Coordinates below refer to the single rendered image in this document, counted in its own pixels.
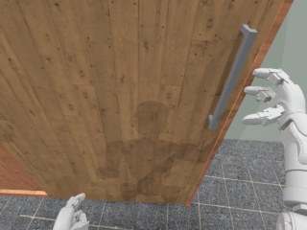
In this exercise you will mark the wardrobe door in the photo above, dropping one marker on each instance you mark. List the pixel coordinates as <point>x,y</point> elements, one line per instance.
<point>111,98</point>
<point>12,175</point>

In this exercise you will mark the right robot hand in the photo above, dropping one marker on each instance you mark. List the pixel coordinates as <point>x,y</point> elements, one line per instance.
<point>289,98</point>

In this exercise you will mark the handle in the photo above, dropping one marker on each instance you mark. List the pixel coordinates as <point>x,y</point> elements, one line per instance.
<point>249,37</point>

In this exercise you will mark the robot right upper arm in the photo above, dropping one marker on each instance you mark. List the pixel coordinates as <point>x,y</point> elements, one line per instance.
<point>291,221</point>

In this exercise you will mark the robot right forearm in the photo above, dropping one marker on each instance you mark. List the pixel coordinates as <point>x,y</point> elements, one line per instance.
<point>293,135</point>

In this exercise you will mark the left robot hand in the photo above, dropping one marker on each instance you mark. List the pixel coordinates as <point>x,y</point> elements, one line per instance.
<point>67,219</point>

